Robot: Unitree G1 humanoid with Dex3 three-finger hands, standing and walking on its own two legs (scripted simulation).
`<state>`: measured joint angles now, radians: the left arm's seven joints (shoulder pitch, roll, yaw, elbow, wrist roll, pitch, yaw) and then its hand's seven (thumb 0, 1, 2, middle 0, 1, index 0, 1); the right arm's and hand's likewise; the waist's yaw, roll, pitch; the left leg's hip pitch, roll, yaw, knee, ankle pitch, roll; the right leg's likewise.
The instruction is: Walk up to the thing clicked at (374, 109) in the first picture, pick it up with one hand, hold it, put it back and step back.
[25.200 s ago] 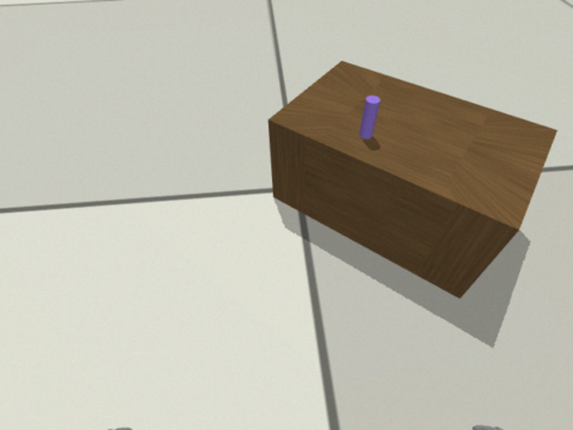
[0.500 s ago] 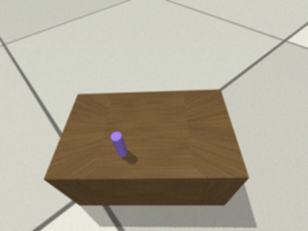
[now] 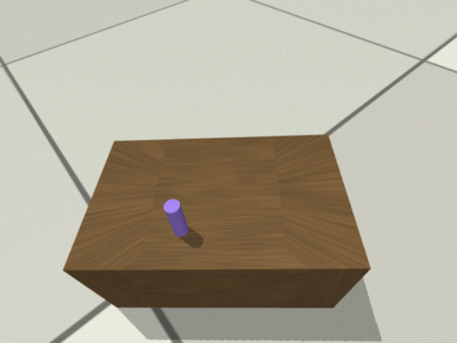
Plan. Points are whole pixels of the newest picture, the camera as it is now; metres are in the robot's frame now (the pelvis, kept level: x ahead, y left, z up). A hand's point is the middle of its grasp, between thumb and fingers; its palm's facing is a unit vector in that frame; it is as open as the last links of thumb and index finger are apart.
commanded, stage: stand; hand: left
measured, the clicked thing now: (176, 218) +0.48 +0.19 -0.26
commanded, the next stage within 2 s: none
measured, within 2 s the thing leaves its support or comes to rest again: neither
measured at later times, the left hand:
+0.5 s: hand out of the picture +0.07 +0.24 -0.15, palm faces -0.02 -0.93 -0.36, open 7.6 cm
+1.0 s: hand out of the picture +0.07 +0.24 -0.15, palm faces -0.02 -0.93 -0.36, open 7.4 cm
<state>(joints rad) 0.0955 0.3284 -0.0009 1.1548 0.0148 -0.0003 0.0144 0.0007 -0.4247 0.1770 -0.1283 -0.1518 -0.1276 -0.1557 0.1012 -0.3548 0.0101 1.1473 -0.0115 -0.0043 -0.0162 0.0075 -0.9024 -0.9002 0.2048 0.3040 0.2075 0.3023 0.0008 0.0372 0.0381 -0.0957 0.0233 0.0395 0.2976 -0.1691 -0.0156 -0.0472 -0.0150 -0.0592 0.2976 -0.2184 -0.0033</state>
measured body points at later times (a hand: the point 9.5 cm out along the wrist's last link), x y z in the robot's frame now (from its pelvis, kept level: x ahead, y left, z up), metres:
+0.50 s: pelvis +0.00 -0.01 +0.00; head +0.01 -0.02 +0.45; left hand +0.07 +0.29 -0.13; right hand +0.07 -0.31 -0.14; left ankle +0.00 +0.13 -0.75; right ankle -0.04 -0.11 -0.75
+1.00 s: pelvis +0.00 -0.01 +0.00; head +0.01 -0.02 +0.45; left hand +0.07 +0.29 -0.13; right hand +0.07 -0.31 -0.14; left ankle +0.00 +0.13 -0.75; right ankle -0.04 -0.11 -0.75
